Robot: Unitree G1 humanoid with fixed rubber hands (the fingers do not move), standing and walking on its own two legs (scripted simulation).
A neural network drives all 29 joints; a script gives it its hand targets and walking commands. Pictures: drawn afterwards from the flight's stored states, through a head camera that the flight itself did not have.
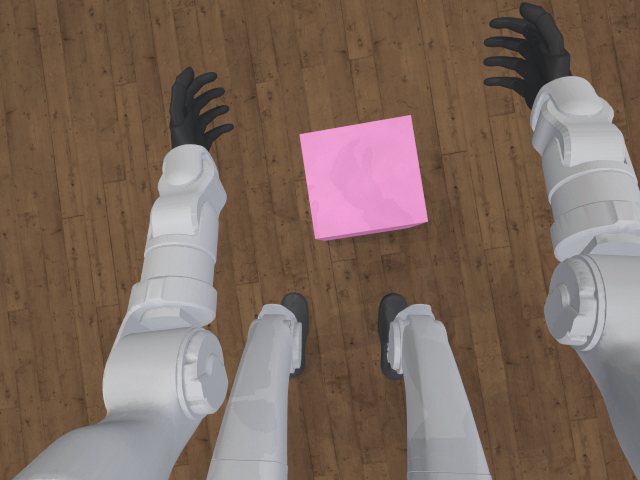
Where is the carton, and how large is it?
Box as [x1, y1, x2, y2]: [299, 115, 427, 240]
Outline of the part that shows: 410,115 299,134 315,238 323,240 405,228 427,221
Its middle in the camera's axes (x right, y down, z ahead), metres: +0.09 -0.11 +0.85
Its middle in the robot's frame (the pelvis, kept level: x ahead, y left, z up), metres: +0.47 -0.02 -0.52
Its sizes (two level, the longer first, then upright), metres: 0.210 0.200 0.250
